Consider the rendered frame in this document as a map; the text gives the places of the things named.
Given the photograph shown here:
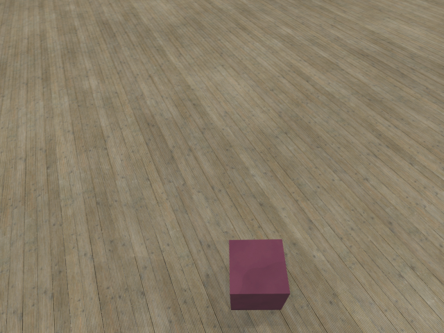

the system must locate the carton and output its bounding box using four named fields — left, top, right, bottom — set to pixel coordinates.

left=229, top=239, right=290, bottom=310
